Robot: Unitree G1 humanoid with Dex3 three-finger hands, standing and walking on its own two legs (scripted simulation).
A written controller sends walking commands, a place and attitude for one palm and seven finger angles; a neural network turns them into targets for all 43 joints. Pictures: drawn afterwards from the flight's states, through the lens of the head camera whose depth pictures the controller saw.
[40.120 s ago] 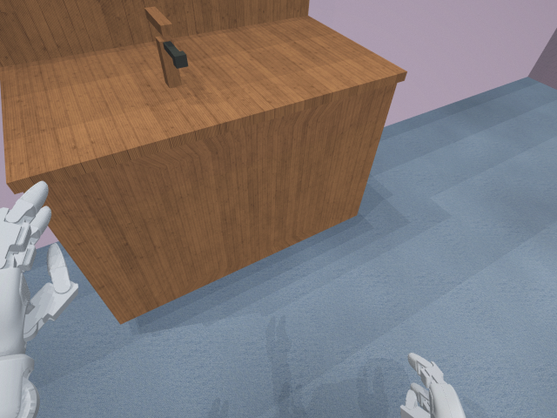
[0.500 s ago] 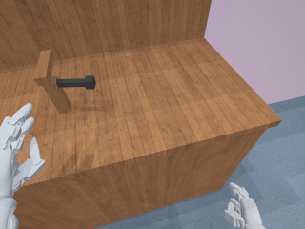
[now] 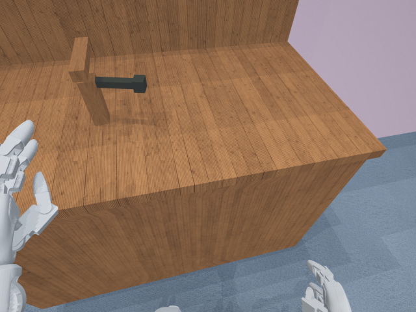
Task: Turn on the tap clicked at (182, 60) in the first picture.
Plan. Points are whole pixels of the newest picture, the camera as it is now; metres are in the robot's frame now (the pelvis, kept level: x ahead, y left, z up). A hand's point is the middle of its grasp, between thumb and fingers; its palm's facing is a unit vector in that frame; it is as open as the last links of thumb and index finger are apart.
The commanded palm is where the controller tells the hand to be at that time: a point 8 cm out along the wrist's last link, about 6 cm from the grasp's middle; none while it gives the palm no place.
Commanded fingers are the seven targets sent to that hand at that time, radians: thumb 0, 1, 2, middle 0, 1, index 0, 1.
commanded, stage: step back with the hand held close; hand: left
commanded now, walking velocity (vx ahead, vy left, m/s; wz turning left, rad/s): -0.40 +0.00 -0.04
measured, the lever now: (139, 83) +0.54 +0.19 +0.14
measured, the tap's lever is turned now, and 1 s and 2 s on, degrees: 76 76 76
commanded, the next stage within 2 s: stop stepping back and stand still in 0.46 s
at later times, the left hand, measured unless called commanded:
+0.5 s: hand (44, 288) +0.12 +0.19 +0.18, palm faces +0.28 -0.87 -0.40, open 7.4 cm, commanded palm +0.07 +0.25 +0.19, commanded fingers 0.00 0.90 0.90 -0.20 -0.30 -0.20 -0.30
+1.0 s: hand out of the picture -0.01 +0.19 +0.17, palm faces +0.37 -0.87 -0.32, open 7.4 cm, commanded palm -0.06 +0.24 +0.19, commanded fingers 0.00 0.90 0.90 -0.20 -0.30 -0.20 -0.30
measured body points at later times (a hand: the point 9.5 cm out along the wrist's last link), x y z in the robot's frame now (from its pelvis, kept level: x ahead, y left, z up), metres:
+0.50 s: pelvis -0.10 -0.02 +0.01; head -0.06 -0.02 +0.46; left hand +0.10 +0.24 +0.20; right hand +0.07 -0.26 -0.07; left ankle -0.12 +0.11 -0.68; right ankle -0.05 -0.14 -0.72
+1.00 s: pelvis -0.23 -0.04 +0.01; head -0.25 -0.03 +0.46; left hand -0.04 +0.23 +0.19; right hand -0.08 -0.28 -0.08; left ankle -0.26 +0.07 -0.70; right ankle -0.13 -0.14 -0.72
